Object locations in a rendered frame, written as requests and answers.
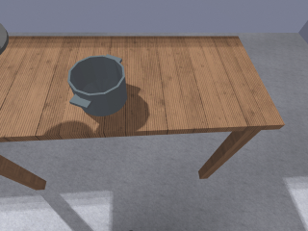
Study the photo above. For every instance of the pot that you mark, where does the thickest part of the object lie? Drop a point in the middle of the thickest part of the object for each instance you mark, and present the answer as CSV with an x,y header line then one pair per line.
x,y
98,84

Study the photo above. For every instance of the table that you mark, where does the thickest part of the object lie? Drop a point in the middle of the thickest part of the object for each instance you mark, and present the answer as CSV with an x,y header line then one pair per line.
x,y
174,84

